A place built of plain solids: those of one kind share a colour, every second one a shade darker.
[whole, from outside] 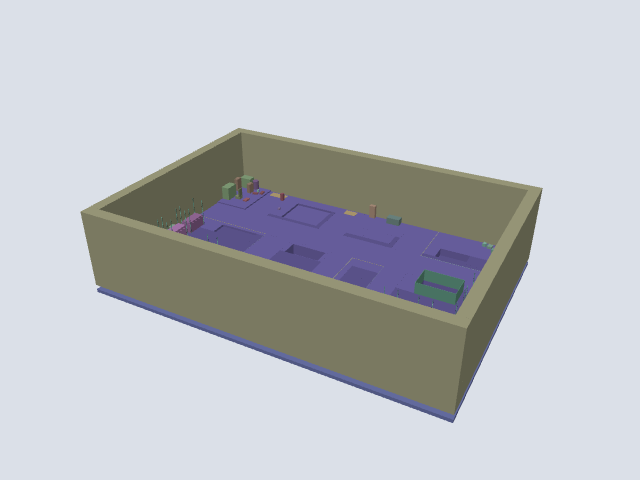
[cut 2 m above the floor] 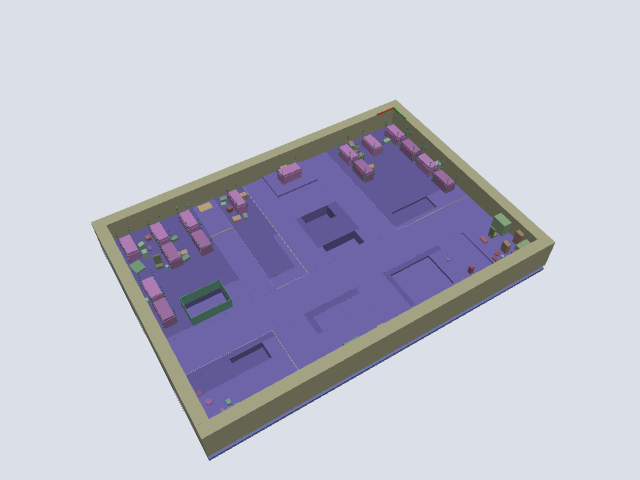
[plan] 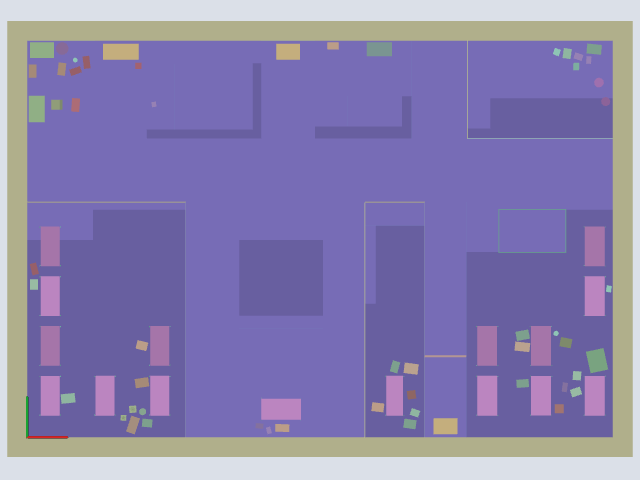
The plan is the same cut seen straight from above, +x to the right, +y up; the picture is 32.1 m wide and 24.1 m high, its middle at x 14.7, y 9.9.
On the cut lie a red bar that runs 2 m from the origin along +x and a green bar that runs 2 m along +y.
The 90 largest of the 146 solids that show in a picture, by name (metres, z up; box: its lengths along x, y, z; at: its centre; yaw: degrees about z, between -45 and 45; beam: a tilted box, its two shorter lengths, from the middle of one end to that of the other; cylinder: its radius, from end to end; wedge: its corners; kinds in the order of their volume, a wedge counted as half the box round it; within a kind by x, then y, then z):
{
 "wall_1": {"box": [1.0, 19.9, 7.0], "at": [-0.5, 9.95, 2.5]},
 "wall_2": {"box": [31.4, 1.0, 7.0], "at": [14.7, -0.5, 2.5]},
 "wall_3": {"box": [31.4, 1.0, 7.0], "at": [14.7, 20.4, 2.5]},
 "wall_4": {"box": [1.0, 19.9, 7.0], "at": [29.9, 9.95, 2.5]},
 "floor_1": {"box": [3.3, 1.52, 1.32], "at": [1.65, 10.66, -0.66]},
 "floor_2": {"box": [3.4, 4.9, 1.12], "at": [1.7, 17.45, -0.44]},
 "floor_3": {"box": [7.95, 9.9, 1.32], "at": [3.98, 4.95, -0.66]},
 "floor_4": {"box": [7.95, 0.38, 1.32], "at": [3.98, 11.61, -0.66]},
 "floor_5": {"box": [2.6, 4.9, 1.0], "at": [4.7, 17.45, -0.5]},
 "floor_6": {"box": [3.92, 1.52, 1.11], "at": [5.26, 10.66, -0.77]},
 "floor_7": {"box": [1.4, 3.32, 1.32], "at": [6.7, 17.11, -0.66]},
 "floor_8": {"box": [0.73, 1.52, 1.32], "at": [7.58, 10.66, -0.66]},
 "floor_9": {"box": [5.75, 0.45, 1.32], "at": [8.88, 15.22, -0.66]},
 "floor_10": {"box": [5.75, 1.13, 1.32], "at": [8.88, 19.34, -0.66]},
 "floor_11": {"box": [2.7, 11.8, 1.0], "at": [9.3, 5.9, -0.5]},
 "floor_12": {"box": [3.92, 3.32, 1.11], "at": [9.36, 17.11, -0.77]},
 "floor_13": {"box": [0.5, 1.52, 1.32], "at": [10.9, 10.66, -0.66]},
 "floor_14": {"box": [0.95, 1.52, 1.32], "at": [11.12, 6.86, -0.66]},
 "floor_15": {"box": [0.43, 3.32, 1.32], "at": [11.54, 17.11, -0.66]},
 "floor_16": {"box": [4.2, 2.95, 1.16], "at": [12.75, 1.48, -0.42]},
 "floor_17": {"box": [4.2, 2.5, 1.0], "at": [12.75, 4.2, -0.5]},
 "floor_18": {"box": [4.2, 0.65, 1.32], "at": [12.75, 5.78, -0.66]},
 "floor_19": {"box": [4.2, 2.28, 1.32], "at": [12.75, 8.76, -0.66]},
 "floor_20": {"box": [4.2, 0.38, 1.32], "at": [12.75, 11.61, -0.66]},
 "floor_21": {"box": [3.32, 1.52, 0.27], "at": [12.81, 10.66, -1.19]},
 "floor_22": {"box": [2.72, 1.52, 0.18], "at": [12.96, 6.86, -1.23]},
 "floor_23": {"box": [2.7, 4.9, 1.0], "at": [13.1, 17.45, -0.5]},
 "floor_24": {"box": [0.53, 1.52, 1.32], "at": [14.59, 6.86, -0.66]},
 "floor_25": {"box": [0.38, 1.52, 1.32], "at": [14.66, 10.66, -0.66]},
 "floor_26": {"box": [29.4, 3.2, 1.0], "at": [14.7, 13.4, -0.5]},
 "floor_27": {"box": [1.65, 1.52, 1.32], "at": [15.28, 16.36, -0.66]},
 "floor_28": {"box": [2.1, 11.8, 1.0], "at": [15.9, 5.9, -0.5]},
 "floor_29": {"box": [4.85, 0.6, 1.32], "at": [16.88, 15.3, -0.66]},
 "floor_30": {"box": [4.85, 2.78, 1.32], "at": [16.88, 18.51, -0.66]},
 "floor_31": {"box": [0.55, 3.92, 1.32], "at": [17.23, 8.66, -0.66]},
 "floor_32": {"box": [2.72, 1.52, 1.32], "at": [17.46, 16.36, -0.66]},
 "floor_33": {"box": [1.52, 3.92, 1.32], "at": [18.26, 8.66, -0.66]},
 "floor_34": {"box": [3.0, 6.7, 1.32], "at": [18.45, 3.35, -0.66]},
 "floor_35": {"box": [3.0, 1.18, 1.32], "at": [18.45, 11.21, -0.66]},
 "floor_36": {"box": [0.48, 1.52, 1.32], "at": [19.06, 16.36, -0.66]},
 "floor_37": {"box": [0.93, 3.92, 1.32], "at": [19.48, 8.66, -0.66]},
 "floor_38": {"box": [2.8, 4.9, 1.0], "at": [20.7, 17.45, -0.5]},
 "floor_39": {"box": [2.1, 11.8, 1.0], "at": [21.0, 5.9, -0.5]},
 "floor_40": {"box": [1.15, 1.52, 1.32], "at": [22.68, 16.26, -0.66]},
 "floor_41": {"box": [1.65, 2.12, 1.32], "at": [22.88, 10.36, -0.66]},
 "floor_42": {"box": [2.72, 1.52, 0.62], "at": [24.61, 16.26, -1.01]},
 "floor_43": {"box": [3.32, 2.12, 0.69], "at": [25.36, 10.36, -0.97]},
 "floor_44": {"box": [7.35, 9.3, 1.32], "at": [25.73, 4.65, -0.66]},
 "floor_45": {"box": [7.35, 0.38, 1.32], "at": [25.73, 11.61, -0.66]},
 "floor_46": {"box": [7.3, 0.5, 1.32], "at": [25.75, 15.25, -0.66]},
 "floor_47": {"box": [7.3, 2.88, 1.32], "at": [25.75, 18.46, -0.66]},
 "floor_48": {"box": [3.43, 1.52, 1.32], "at": [27.68, 16.26, -0.66]},
 "floor_49": {"box": [2.38, 2.12, 1.32], "at": [28.21, 10.36, -0.66]},
 "floor_base_1": {"box": [31.4, 21.9, 0.3], "at": [14.7, 9.95, -1.57]},
 "piece_1": {"box": [0.95, 2.0, 0.9], "at": [1.16, 2.08, 0.45]},
 "piece_2": {"box": [0.87, 1.92, 0.21], "at": [1.16, 2.08, 1.0]},
 "piece_3": {"box": [0.95, 2.0, 0.9], "at": [1.16, 4.58, 0.45]},
 "piece_4": {"box": [0.87, 1.92, 0.18], "at": [1.16, 4.58, 0.99]},
 "piece_5": {"box": [0.95, 2.0, 0.9], "at": [1.16, 7.08, 0.45]},
 "piece_6": {"box": [0.87, 1.92, 0.23], "at": [1.16, 7.08, 1.01]},
 "piece_7": {"box": [0.95, 2.0, 0.9], "at": [1.16, 9.58, 0.45]},
 "piece_8": {"box": [0.87, 1.92, 0.14], "at": [1.16, 9.58, 0.97]},
 "piece_9": {"box": [0.95, 2.0, 0.9], "at": [3.9, 2.08, 0.45]},
 "piece_10": {"box": [0.95, 2.0, 0.9], "at": [6.66, 2.08, 0.45]},
 "piece_11": {"box": [0.87, 1.92, 0.16], "at": [6.66, 2.08, 0.98]},
 "piece_12": {"box": [0.95, 2.0, 0.9], "at": [6.66, 4.58, 0.45]},
 "piece_13": {"box": [0.87, 1.92, 0.23], "at": [6.66, 4.58, 1.01]},
 "piece_14": {"box": [2.0, 1.05, 0.87], "at": [12.75, 1.41, 0.59]},
 "piece_15": {"box": [1.92, 0.97, 0.22], "at": [12.75, 1.41, 1.14]},
 "piece_16": {"box": [0.85, 2.0, 0.96], "at": [18.45, 2.08, 0.48]},
 "piece_17": {"box": [0.77, 1.92, 0.24], "at": [18.45, 2.08, 1.08]},
 "piece_18": {"box": [1.0, 2.0, 0.9], "at": [23.09, 2.08, 0.45]},
 "piece_19": {"box": [0.92, 1.92, 0.24], "at": [23.09, 2.08, 1.02]},
 "piece_20": {"box": [1.0, 2.0, 0.9], "at": [23.09, 4.58, 0.45]},
 "piece_21": {"box": [1.0, 2.0, 0.9], "at": [25.8, 2.08, 0.45]},
 "piece_22": {"box": [0.92, 1.92, 0.23], "at": [25.8, 2.08, 1.01]},
 "piece_23": {"box": [1.0, 2.0, 0.9], "at": [25.8, 4.58, 0.45]},
 "piece_24": {"box": [0.92, 1.92, 0.15], "at": [25.8, 4.58, 0.97]},
 "piece_25": {"box": [1.0, 2.0, 0.9], "at": [28.5, 2.08, 0.45]},
 "piece_26": {"box": [0.92, 1.92, 0.23], "at": [28.5, 2.08, 1.01]},
 "piece_27": {"box": [1.0, 2.0, 0.9], "at": [28.5, 7.08, 0.45]},
 "piece_28": {"box": [1.0, 2.0, 0.9], "at": [28.5, 9.58, 0.45]},
 "piece_29": {"box": [0.92, 1.92, 0.21], "at": [28.5, 9.58, 1.0]},
 "pallet_load_1": {"box": [0.81, 1.33, 1.31], "at": [0.47, 16.48, 0.78]},
 "pallet_load_2": {"box": [1.2, 0.79, 1.12], "at": [0.74, 19.43, 0.68]},
 "crate_stack_1": {"box": [0.4, 0.67, 1.32], "at": [0.27, 18.38, 0.78]},
 "crate_stack_2": {"box": [0.39, 0.64, 1.01], "at": [1.74, 18.48, 0.62], "yaw": -6.5},
 "crate_stack_3": {"box": [0.58, 0.37, 1.27], "at": [15.35, 19.64, 0.64]},
 "sack_pile_1": {"box": [1.28, 0.71, 0.63], "at": [17.68, 19.48, 0.32]},
 "barrel_1": {"cylinder": 0.32, "from": [1.76, 19.52, 0.12], "to": [1.76, 19.52, 1.02]}
}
